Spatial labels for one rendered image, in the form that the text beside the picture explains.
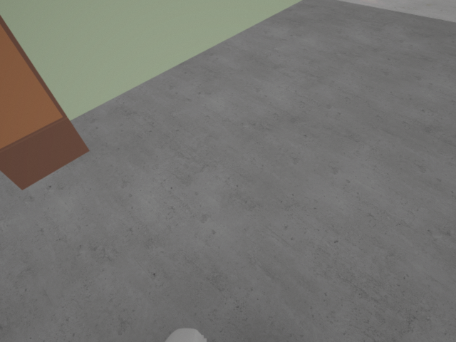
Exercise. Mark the cupboard door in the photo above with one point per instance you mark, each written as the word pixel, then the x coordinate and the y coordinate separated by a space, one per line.
pixel 25 106

